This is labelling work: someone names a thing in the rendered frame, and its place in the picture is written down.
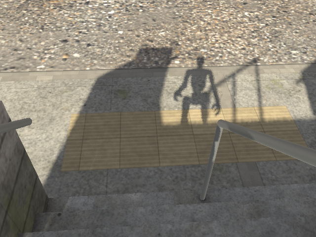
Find stairs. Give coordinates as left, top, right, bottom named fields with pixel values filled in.
left=18, top=183, right=316, bottom=237

